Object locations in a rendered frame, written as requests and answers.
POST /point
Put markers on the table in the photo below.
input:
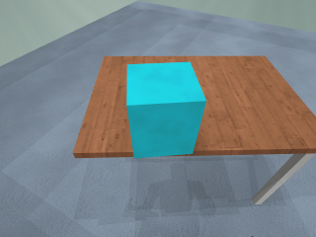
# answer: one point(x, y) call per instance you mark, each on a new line
point(250, 110)

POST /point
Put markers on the carton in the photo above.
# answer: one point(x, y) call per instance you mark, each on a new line
point(165, 105)

